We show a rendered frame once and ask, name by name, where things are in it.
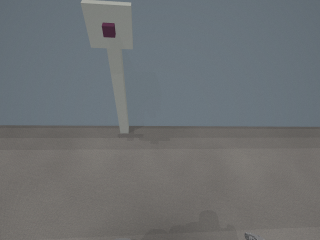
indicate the button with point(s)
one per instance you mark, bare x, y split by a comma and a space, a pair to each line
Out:
108, 30

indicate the panel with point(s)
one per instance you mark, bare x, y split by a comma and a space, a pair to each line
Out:
97, 12

